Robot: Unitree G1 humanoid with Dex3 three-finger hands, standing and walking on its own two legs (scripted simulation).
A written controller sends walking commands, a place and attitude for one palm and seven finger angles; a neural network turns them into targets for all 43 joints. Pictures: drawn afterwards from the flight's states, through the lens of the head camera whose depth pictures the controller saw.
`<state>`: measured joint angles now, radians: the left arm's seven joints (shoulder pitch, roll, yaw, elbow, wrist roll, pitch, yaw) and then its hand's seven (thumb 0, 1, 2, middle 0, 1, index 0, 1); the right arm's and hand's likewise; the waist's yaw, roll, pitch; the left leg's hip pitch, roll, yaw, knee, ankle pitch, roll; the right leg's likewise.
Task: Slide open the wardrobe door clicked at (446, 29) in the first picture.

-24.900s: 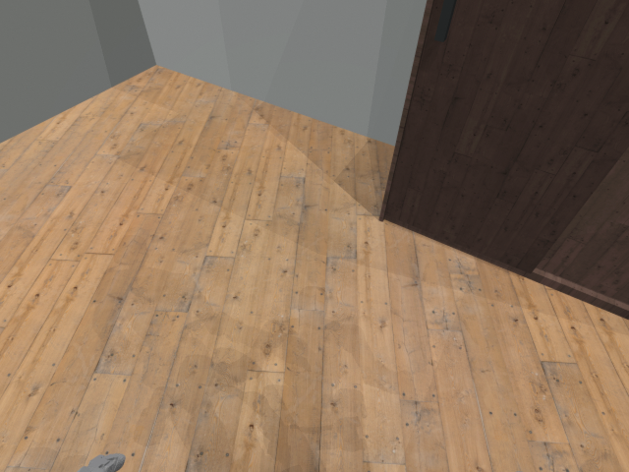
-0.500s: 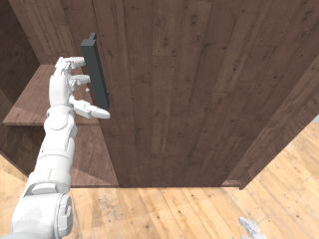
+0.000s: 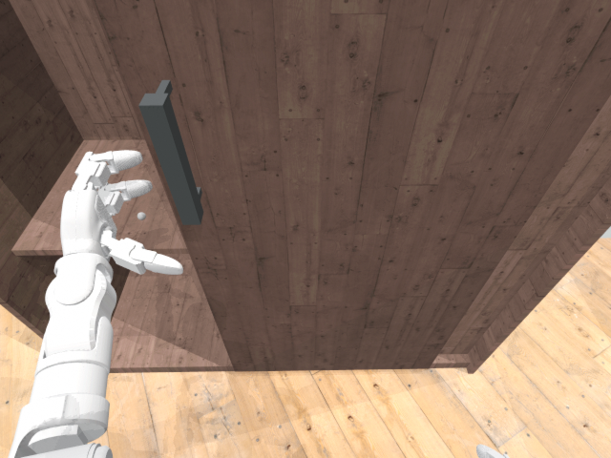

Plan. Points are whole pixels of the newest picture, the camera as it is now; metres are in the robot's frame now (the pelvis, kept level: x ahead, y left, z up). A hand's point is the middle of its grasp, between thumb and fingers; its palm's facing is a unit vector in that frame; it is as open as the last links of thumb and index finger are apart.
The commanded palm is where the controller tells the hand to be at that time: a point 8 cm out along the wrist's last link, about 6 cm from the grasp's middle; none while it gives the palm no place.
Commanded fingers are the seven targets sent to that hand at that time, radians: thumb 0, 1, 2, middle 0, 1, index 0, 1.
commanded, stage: slip the hand off the handle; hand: left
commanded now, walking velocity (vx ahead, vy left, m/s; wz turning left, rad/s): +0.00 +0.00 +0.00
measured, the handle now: (180, 157) +0.46 +0.20 +0.16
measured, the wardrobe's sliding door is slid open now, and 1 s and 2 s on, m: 0.45 0.45 0.45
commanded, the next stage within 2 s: draw the hand back to the body in 0.40 s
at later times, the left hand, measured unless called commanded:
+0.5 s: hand (107, 282) +0.27 +0.22 +0.15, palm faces +0.27 -0.96 -0.11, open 14.7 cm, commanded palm +0.24 +0.26 +0.15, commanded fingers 0.00 -0.55 0.20 -0.25 -1.15 -0.25 -1.15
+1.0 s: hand (71, 322) +0.21 +0.23 +0.16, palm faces +0.12 -0.99 -0.04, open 14.7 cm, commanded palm +0.18 +0.28 +0.17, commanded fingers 0.00 -0.37 0.29 -0.24 -1.04 -0.24 -1.04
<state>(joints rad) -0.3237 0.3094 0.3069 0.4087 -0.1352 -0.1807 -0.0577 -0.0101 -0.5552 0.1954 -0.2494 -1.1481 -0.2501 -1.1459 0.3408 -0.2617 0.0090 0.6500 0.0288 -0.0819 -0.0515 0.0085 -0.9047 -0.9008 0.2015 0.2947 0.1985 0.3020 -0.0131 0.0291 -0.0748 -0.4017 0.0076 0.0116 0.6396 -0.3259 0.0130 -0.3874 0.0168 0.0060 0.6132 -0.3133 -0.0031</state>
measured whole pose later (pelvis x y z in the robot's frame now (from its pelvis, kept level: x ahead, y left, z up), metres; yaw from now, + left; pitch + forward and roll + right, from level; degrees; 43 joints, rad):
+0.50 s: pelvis -0.01 -0.02 +0.00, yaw +3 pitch +1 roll +0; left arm -0.03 0.28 0.26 0.07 -0.20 -0.11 -0.11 -0.01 -0.56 0.19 -0.25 -1.15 -0.25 -1.15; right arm 0.21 -0.25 0.05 0.62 0.03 -0.17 -0.09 0.01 -0.90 -0.90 0.20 0.29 0.20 0.30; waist 0.06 0.04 -0.06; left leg -0.33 0.01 -0.04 0.63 -0.31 -0.01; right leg -0.31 0.02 -0.04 0.61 -0.32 -0.03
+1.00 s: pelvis -0.02 -0.01 +0.01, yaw +2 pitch -3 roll -1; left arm 0.09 0.33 0.33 -0.10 -0.32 0.14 -0.30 -0.01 -0.55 0.20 -0.25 -1.14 -0.25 -1.14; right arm 0.24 -0.27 0.07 0.61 0.06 -0.25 -0.13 0.01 -0.90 -0.90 0.20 0.29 0.20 0.30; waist 0.07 0.05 -0.05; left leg -0.24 0.00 -0.03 0.58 -0.28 0.00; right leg -0.22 0.01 -0.04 0.56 -0.29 -0.01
